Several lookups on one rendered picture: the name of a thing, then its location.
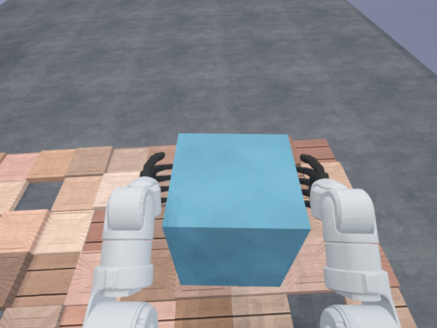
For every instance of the robot left forearm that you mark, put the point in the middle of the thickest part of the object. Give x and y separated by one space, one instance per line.
125 260

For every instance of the robot right forearm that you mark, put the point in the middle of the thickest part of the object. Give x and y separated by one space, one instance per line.
354 267

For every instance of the robot right upper arm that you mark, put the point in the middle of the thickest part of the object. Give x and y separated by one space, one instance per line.
356 316

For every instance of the carton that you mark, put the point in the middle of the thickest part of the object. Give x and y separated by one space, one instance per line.
235 214

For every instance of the robot left hand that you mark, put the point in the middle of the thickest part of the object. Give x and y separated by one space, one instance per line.
150 170

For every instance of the robot right hand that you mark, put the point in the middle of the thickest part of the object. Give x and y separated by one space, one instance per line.
316 174

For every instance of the robot left upper arm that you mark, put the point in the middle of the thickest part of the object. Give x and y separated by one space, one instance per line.
123 314

